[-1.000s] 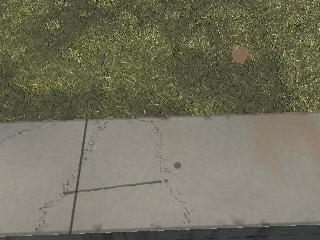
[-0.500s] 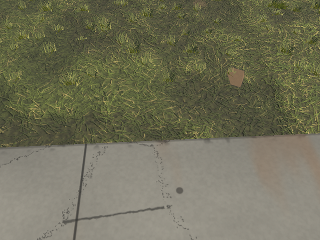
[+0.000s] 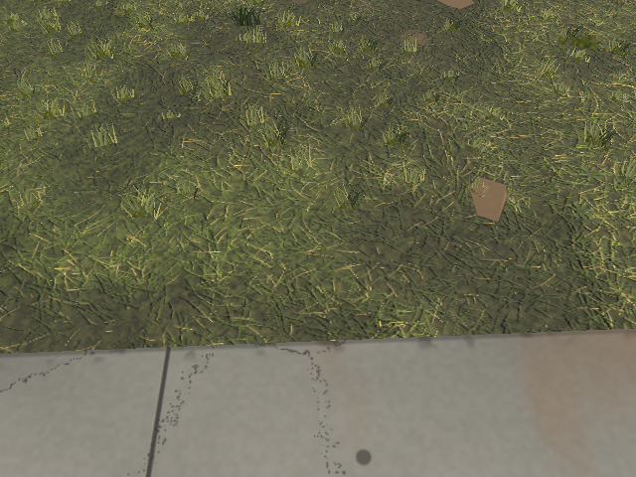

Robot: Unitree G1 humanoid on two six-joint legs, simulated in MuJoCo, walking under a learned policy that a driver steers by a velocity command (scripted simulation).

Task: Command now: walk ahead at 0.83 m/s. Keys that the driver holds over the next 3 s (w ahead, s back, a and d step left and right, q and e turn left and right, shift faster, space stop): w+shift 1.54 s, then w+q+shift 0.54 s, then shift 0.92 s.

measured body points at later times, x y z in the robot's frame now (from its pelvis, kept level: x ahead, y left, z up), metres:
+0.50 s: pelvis +0.39 +0.07 +0.13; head +0.38 +0.06 +0.58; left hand +0.58 +0.31 +0.05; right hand +0.37 -0.18 -0.03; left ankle +0.38 +0.14 -0.56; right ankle +0.35 -0.08 -0.35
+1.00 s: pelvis +0.88 +0.06 +0.18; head +0.89 +0.07 +0.63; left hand +0.85 +0.34 +0.05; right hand +1.05 -0.18 +0.09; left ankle +0.89 +0.20 -0.45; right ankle +0.81 +0.00 -0.55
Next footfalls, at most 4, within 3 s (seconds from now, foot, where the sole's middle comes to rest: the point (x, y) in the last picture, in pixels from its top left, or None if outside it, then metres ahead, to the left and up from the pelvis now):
0.32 left None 0.42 0.14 -0.59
0.78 right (352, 301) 0.85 0.00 -0.59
1.22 left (283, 160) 1.33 0.19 -0.59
1.66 right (350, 70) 1.79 0.00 -0.59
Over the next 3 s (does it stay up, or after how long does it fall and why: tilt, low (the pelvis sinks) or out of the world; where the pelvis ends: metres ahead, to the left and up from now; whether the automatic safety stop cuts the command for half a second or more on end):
stays up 2.37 0.34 0.18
